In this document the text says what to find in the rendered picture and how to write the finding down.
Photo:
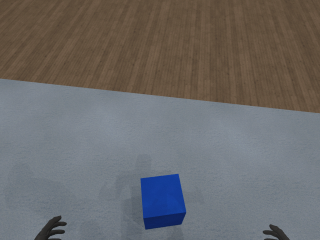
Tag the left robot hand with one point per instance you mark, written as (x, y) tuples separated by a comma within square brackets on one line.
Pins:
[(47, 231)]

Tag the right robot hand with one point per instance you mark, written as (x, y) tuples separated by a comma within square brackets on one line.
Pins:
[(276, 232)]

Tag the carton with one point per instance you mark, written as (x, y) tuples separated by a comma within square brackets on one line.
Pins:
[(162, 201)]

